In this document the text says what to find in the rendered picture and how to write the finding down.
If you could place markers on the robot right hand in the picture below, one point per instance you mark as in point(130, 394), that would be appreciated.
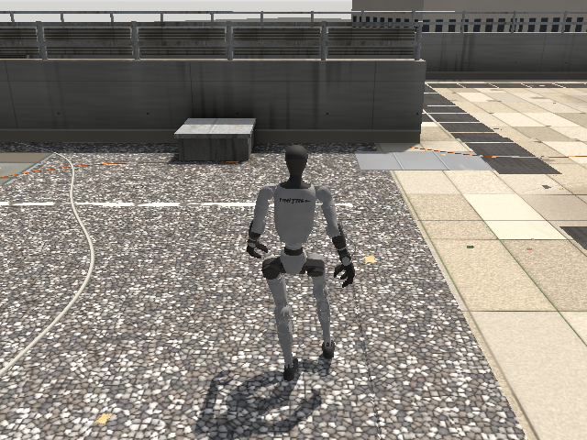
point(349, 272)

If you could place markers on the robot left foot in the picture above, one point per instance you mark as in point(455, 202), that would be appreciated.
point(289, 372)

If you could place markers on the left robot upper arm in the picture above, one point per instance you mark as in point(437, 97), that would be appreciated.
point(266, 193)

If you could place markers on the left robot thigh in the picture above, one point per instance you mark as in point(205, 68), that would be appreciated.
point(271, 269)

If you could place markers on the robot left hand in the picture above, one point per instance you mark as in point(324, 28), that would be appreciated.
point(253, 253)

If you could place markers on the right robot upper arm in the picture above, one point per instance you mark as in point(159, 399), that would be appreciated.
point(323, 194)

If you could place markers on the left robot forearm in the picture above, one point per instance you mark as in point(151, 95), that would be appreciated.
point(253, 237)

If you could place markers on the right robot forearm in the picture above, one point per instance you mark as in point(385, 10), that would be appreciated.
point(342, 248)

